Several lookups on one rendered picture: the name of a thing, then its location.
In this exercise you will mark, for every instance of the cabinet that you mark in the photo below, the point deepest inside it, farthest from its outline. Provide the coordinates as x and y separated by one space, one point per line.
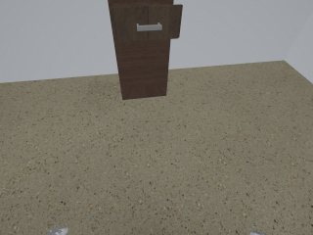
142 65

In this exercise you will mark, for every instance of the drawer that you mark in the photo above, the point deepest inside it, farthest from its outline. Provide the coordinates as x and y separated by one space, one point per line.
126 17

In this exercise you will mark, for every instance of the handle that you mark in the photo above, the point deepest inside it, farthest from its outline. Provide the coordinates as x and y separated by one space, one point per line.
148 27

